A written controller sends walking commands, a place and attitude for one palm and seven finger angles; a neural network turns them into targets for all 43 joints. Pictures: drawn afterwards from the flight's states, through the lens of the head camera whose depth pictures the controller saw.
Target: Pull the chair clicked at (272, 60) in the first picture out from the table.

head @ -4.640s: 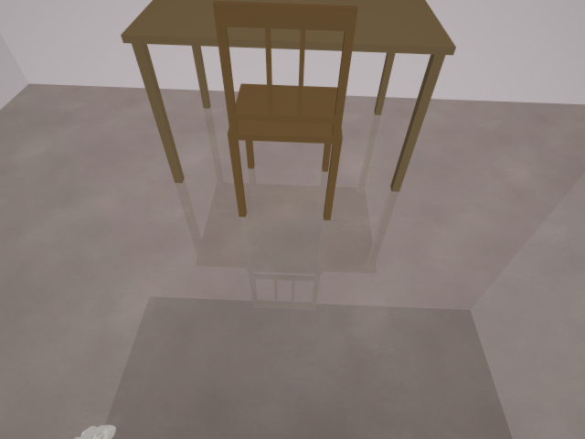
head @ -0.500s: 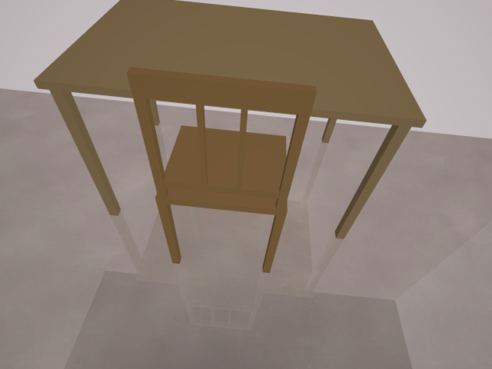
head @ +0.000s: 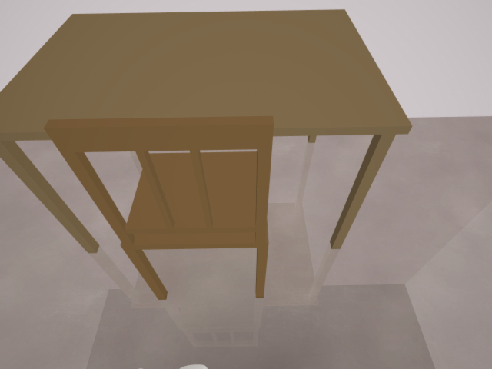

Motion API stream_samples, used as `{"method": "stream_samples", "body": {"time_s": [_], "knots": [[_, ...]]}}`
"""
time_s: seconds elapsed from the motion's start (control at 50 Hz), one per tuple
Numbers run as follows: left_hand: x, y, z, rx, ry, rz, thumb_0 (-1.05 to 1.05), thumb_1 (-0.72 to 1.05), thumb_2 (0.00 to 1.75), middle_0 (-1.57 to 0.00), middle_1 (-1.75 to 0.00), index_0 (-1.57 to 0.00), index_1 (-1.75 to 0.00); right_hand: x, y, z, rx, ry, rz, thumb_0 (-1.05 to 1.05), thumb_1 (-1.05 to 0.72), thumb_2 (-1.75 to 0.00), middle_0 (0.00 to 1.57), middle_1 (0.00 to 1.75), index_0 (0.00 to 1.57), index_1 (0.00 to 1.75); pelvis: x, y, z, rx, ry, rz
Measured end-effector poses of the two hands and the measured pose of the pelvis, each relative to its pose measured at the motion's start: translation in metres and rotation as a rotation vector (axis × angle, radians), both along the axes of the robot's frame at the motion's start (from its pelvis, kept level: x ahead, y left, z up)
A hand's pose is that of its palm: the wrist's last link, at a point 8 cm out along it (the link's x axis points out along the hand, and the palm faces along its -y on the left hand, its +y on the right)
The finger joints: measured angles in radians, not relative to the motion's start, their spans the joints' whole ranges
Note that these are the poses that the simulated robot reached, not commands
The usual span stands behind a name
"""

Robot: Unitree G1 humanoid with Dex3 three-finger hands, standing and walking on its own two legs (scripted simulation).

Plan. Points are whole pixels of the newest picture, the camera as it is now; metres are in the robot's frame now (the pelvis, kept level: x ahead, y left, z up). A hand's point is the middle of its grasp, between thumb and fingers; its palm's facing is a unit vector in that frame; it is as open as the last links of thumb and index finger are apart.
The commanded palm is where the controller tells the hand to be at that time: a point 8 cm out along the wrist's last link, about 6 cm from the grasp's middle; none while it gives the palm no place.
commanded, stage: come to a stop and stand still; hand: left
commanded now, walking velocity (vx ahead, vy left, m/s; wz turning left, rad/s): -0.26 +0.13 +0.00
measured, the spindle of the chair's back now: (158, 192) +0.50 +0.23 -0.07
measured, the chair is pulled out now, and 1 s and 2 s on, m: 0.00 0.00 0.00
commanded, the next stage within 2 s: look again from close up in 1.78 s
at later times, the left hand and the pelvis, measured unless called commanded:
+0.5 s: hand out of the picture +0.03 +0.20 -0.17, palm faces +0.01 -0.97 -0.25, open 7.3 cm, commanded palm none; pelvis +0.03 +0.00 +0.00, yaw -2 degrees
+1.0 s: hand out of the picture +0.06 +0.15 -0.17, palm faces -0.02 -0.98 -0.22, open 7.3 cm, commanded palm none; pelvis +0.03 -0.03 +0.00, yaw -2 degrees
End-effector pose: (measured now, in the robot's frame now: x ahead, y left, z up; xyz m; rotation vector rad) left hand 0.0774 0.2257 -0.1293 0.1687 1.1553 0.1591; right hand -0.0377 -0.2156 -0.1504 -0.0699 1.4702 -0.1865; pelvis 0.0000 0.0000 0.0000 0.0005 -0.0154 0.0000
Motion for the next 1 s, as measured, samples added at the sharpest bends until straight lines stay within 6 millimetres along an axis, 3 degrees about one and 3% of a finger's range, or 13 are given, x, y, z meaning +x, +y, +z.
{"method": "stream_samples", "body": {"time_s": [0.08,0.18,0.26,0.42,0.58,0.8,1.0], "knots": [[0.000,0.006,0.001,0.008,0.053,0.001,-0.01,0.95,0.90,-0.20,-0.30,-0.21,-0.30,0.057,-0.002,0.008,-0.024,-0.105,0.029,0.00,-0.91,-0.90,0.20,0.30,0.19,0.30,0.017,0.003,0.006,-0.006,0.011,-0.008],[-0.003,0.015,-0.014,-0.025,0.119,0.022,-0.01,0.94,0.90,-0.20,-0.30,-0.20,-0.30,0.101,-0.001,0.011,-0.074,-0.162,0.058,0.01,-0.94,-0.90,0.20,0.30,0.20,0.30,0.036,0.016,0.000,-0.037,-0.005,-0.020],[-0.009,0.020,-0.023,-0.049,0.175,0.043,0.00,0.92,0.90,-0.20,-0.30,-0.20,-0.30,0.121,0.008,0.020,-0.095,-0.173,0.081,0.01,-0.94,-0.90,0.20,0.30,0.20,0.30,0.044,0.022,0.002,-0.009,-0.011,-0.024],[-0.035,0.022,-0.016,-0.020,0.272,0.043,0.00,0.91,0.90,-0.19,-0.30,-0.20,-0.30,0.146,0.010,0.020,-0.072,-0.210,0.096,0.00,-0.92,-0.90,0.20,0.30,0.20,0.30,0.038,0.017,0.005,0.009,0.017,-0.034],[-0.054,0.007,-0.008,0.057,0.241,0.017,0.00,0.91,0.90,-0.19,-0.30,-0.20,-0.30,0.135,-0.018,0.000,-0.022,-0.266,0.065,0.00,-0.91,-0.90,0.21,0.30,0.20,0.30,0.024,-0.005,-0.007,-0.009,0.017,-0.031],[-0.024,-0.018,-0.007,0.023,0.089,-0.011,0.01,0.91,0.90,-0.20,-0.30,-0.20,-0.30,0.078,-0.030,0.000,-0.021,-0.183,0.052,0.00,-0.92,-0.90,0.20,0.30,0.20,0.30,0.021,-0.020,-0.006,0.006,-0.015,-0.020],[-0.018,-0.024,-0.008,0.003,0.130,-0.032,0.01,0.92,0.90,-0.20,-0.30,-0.20,-0.30,0.040,-0.026,0.005,-0.006,-0.049,0.028,0.00,-0.91,-0.90,0.20,0.30,0.20,0.30,0.031,-0.026,0.001,0.007,0.004,-0.028]]}}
